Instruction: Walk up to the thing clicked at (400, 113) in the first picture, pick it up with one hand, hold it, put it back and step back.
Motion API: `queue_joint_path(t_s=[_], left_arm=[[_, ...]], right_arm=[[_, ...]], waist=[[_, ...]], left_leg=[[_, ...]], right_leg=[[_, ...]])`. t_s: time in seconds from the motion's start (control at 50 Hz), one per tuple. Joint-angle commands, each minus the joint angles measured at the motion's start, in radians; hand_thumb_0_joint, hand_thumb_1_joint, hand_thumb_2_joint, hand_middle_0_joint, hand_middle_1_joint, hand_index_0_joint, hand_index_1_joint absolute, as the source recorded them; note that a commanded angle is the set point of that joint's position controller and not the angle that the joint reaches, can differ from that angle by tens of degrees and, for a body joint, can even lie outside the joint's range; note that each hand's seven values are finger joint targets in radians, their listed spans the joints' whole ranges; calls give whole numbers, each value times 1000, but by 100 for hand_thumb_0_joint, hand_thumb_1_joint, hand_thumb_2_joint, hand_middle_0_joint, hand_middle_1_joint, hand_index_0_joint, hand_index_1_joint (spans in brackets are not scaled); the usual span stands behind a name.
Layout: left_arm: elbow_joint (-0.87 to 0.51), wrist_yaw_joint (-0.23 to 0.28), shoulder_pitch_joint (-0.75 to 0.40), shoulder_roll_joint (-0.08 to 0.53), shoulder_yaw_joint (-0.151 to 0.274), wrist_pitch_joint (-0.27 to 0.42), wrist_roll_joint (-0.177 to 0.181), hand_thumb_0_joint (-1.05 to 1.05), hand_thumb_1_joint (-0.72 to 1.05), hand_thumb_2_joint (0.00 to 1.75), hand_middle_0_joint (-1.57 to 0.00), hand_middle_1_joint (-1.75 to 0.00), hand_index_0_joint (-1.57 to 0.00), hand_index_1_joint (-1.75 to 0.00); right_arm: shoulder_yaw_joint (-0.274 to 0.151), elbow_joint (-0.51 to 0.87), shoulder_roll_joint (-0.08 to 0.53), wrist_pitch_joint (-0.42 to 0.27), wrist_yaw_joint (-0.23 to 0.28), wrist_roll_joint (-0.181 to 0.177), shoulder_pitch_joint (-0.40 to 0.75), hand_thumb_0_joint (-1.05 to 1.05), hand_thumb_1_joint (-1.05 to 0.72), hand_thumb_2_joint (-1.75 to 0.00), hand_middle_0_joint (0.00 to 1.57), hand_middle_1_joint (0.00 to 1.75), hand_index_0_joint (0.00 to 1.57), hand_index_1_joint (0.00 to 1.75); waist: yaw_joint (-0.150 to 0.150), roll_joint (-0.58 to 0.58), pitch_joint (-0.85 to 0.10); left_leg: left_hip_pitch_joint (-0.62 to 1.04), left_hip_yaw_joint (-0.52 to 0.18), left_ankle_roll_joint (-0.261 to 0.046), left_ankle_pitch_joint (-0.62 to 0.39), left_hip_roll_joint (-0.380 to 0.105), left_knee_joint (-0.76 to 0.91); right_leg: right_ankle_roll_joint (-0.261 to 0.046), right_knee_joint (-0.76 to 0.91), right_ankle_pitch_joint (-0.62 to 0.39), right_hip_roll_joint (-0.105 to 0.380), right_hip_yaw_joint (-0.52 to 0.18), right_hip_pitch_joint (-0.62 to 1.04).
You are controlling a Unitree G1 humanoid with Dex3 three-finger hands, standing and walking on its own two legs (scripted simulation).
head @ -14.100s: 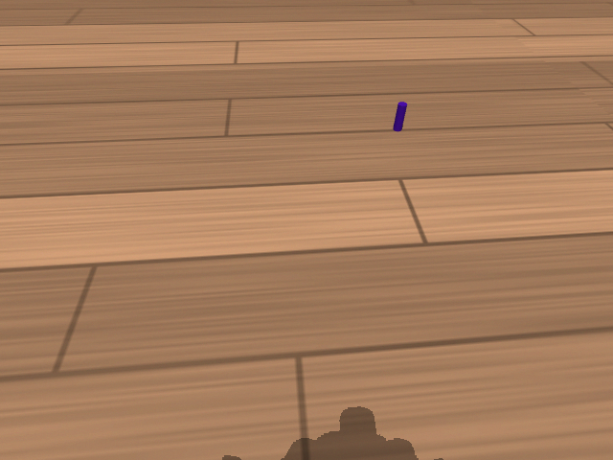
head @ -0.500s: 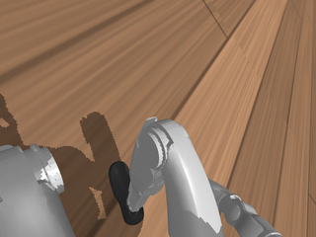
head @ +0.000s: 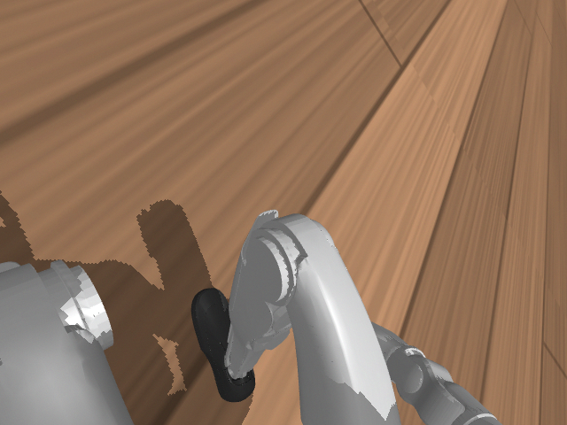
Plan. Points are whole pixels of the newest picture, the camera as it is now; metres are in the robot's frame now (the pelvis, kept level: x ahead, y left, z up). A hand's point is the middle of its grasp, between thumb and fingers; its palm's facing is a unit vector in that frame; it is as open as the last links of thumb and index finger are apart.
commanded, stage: close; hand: left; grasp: from the side
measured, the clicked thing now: out of the picture +0.46 +0.32 -0.20
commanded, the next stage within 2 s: settle in 0.12 s
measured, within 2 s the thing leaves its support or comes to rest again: leaves its support in 0.48 s
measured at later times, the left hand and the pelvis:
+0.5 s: hand out of the picture +0.45 +0.31 -0.17, palm faces +0.41 -0.91 +0.00, open 8.7 cm; pelvis +0.00 +0.00 +0.01, yaw +0 degrees
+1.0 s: hand out of the picture +0.43 +0.34 -0.05, palm faces +0.39 -0.92 -0.03, open 8.8 cm; pelvis +0.01 -0.01 +0.02, yaw +4 degrees
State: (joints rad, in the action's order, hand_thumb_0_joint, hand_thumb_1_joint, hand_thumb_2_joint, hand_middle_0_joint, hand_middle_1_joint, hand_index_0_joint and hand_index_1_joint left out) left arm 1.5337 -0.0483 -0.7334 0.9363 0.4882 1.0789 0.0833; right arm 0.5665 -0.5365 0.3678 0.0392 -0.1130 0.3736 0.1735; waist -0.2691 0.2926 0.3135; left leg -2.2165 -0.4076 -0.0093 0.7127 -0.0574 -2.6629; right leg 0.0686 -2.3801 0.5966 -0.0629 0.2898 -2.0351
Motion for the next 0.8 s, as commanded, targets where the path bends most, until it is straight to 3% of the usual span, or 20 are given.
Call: queue_joint_path(t_s=[0.0, 0.06, 0.14, 0.2, 0.34, 0.4, 0.52, 0.62, 0.68, 0.72, 0.78], left_arm=[[-119, 14, -230, 140, 1, 65, 2, 0, 51, 88, -85, -86, -85, -86], [-123, 26, -235, 154, 8, 68, -6, 0, 50, 96, -97, -98, -97, -98], [-116, 28, -251, 140, -11, 68, -17, 0, 56, 116, -116, -121, -116, -121], [-122, 33, -265, 147, -24, 67, -29, 0, 57, 122, -122, -128, -122, -128], [-163, 22, -277, 142, -15, 65, 0, 0, 55, 134, -129, -140, -129, -142], [-220, 17, -302, 160, -6, 63, 11, 0, 52, 134, -130, -142, -130, -143], [-344, 3, -304, 154, -8, 25, -10, 0, 45, 137, -136, -148, -136, -150], [-436, -8, -251, 159, 29, -41, -8, 0, 36, 139, -140, -154, -140, -155], [-488, -16, -216, 118, 36, -88, 2, 0, 31, 140, -142, -156, -143, -157], [-529, -31, -230, 64, 6, -119, 17, 0, 29, 141, -145, -158, -145, -159], [-608, -45, -246, 46, -1, -160, 22, 0, 28, 140, -145, -157, -145, -159]], right_arm=[[-125, 6, 371, 11, 17, 3, -21, 0, -87, -89, 20, 30, 20, 30], [-129, 3, 373, 13, 18, 3, -18, 0, -87, -89, 20, 30, 20, 30], [-127, -5, 372, 20, 17, 4, -23, 0, -87, -89, 20, 30, 20, 30], [-126, -8, 369, 23, 15, 6, -19, 0, -87, -89, 20, 30, 20, 30], [-127, -17, 366, 19, 14, 3, -33, 0, -90, -90, 20, 30, 20, 30], [-133, -23, 360, 21, 14, 2, -53, 0, -89, -90, 20, 30, 20, 30], [-168, -30, 352, 28, 14, -10, -64, 0, -90, -90, 20, 30, 20, 30], [-205, -22, 342, 41, 13, -35, -105, 0, -90, -90, 20, 30, 20, 30], [-235, -13, 336, 48, 12, -58, -127, 0, -90, -90, 20, 30, 20, 30], [-257, -10, 330, 50, 14, -76, -141, 0, -90, -90, 20, 30, 20, 30], [-292, -6, 311, 45, 13, -104, -169, 0, -90, -90, 20, 30, 20, 30]], waist=[[-146, -568, -504], [-139, -595, -498], [-158, -609, -491], [-158, -619, -495], [-154, -619, -548], [-141, -618, -592], [-113, -700, -636], [-67, -720, -705], [-44, -715, -712], [-54, -703, -722], [-34, -686, -737]], left_leg=[[386, 79, 33, -101, -54, 352], [406, 74, 39, -114, -59, 364], [411, 68, 42, -121, -60, 371], [412, 73, 41, -117, -59, 368], [432, 90, 36, -164, -55, 350], [421, 111, 29, -176, -49, 330], [481, 114, 44, -190, -55, 364], [478, 131, 44, -214, -48, 388], [475, 132, 44, -197, -47, 419], [476, 135, 40, -185, -46, 424], [431, 155, 28, -127, -37, 439]], right_leg=[[-65, 162, -144, -49, 81, 222], [-67, 156, -151, -47, 79, 209], [-68, 156, -157, -46, 85, 211], [-68, 160, -154, -46, 81, 207], [-66, 171, -194, -49, 71, 259], [-66, 181, -206, -51, 60, 294], [-76, 164, -200, -41, 52, 251], [-82, 161, -208, -34, 37, 264], [-86, 159, -189, -27, 32, 224], [-86, 165, -183, -24, 27, 199], [-89, 177, -146, -19, 9, 187]])
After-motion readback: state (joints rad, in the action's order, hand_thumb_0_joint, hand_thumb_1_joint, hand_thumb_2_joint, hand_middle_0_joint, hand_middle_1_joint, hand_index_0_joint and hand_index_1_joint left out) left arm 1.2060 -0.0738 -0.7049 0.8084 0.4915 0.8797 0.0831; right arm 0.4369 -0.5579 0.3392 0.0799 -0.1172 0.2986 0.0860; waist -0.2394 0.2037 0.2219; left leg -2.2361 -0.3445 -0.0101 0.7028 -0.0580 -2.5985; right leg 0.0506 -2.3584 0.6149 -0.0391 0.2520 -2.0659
